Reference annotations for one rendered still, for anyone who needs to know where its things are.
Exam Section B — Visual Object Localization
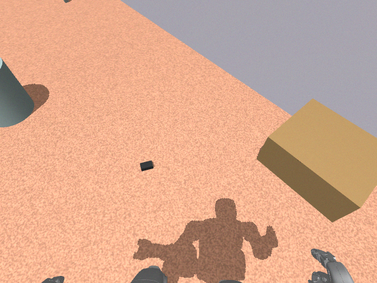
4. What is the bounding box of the right robot hand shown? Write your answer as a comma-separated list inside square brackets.
[308, 248, 354, 283]

